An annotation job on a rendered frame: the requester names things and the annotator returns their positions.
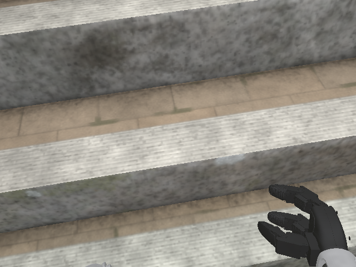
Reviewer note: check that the right robot forearm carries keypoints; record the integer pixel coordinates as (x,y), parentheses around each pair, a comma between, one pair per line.
(336,258)

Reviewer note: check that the right robot hand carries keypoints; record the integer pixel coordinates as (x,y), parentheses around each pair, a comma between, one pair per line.
(309,237)

